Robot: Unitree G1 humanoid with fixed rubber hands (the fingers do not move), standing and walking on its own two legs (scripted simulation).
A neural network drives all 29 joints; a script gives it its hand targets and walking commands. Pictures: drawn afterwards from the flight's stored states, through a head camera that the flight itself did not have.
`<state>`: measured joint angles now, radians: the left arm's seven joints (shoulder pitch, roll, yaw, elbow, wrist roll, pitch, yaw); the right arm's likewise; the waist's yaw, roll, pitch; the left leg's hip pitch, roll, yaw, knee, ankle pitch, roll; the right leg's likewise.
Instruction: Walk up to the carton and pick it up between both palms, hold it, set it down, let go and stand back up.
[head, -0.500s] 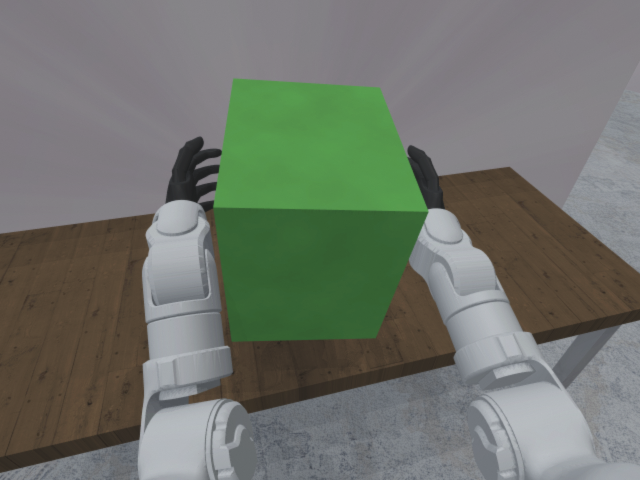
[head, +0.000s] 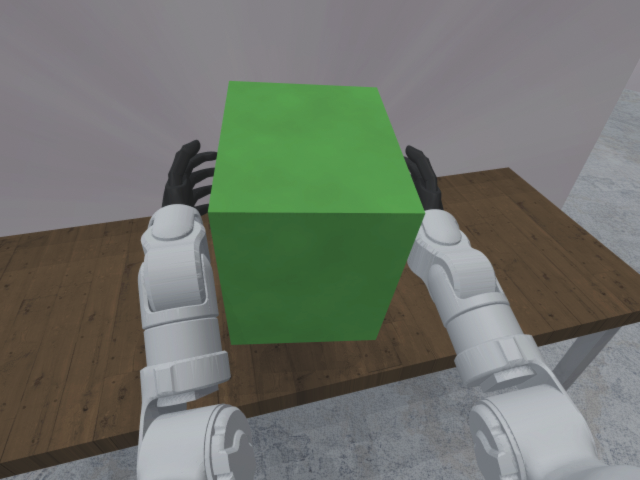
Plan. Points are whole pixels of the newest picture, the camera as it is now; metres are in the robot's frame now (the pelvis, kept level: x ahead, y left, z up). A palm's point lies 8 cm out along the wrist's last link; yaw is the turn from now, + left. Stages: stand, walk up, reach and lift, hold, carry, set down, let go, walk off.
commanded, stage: hold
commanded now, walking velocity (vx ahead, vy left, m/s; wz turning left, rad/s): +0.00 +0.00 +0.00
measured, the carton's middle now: (304, 214) +0.40 +0.01 +0.17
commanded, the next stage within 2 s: none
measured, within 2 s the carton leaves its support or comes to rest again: neither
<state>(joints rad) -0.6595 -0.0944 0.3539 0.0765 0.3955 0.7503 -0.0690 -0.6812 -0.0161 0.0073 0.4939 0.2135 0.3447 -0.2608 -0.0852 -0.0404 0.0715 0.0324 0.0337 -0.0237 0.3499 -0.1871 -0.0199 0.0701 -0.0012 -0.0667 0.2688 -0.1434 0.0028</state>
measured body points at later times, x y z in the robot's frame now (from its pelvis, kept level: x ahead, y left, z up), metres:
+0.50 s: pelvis +0.00 +0.00 +0.00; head -0.05 +0.03 +0.45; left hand +0.37 +0.15 +0.21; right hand +0.37 -0.13 +0.19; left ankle +0.02 +0.13 -0.75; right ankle +0.02 -0.12 -0.75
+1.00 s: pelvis +0.00 +0.00 +0.00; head -0.06 +0.02 +0.45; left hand +0.37 +0.15 +0.22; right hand +0.37 -0.13 +0.19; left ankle +0.02 +0.13 -0.75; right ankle +0.02 -0.12 -0.75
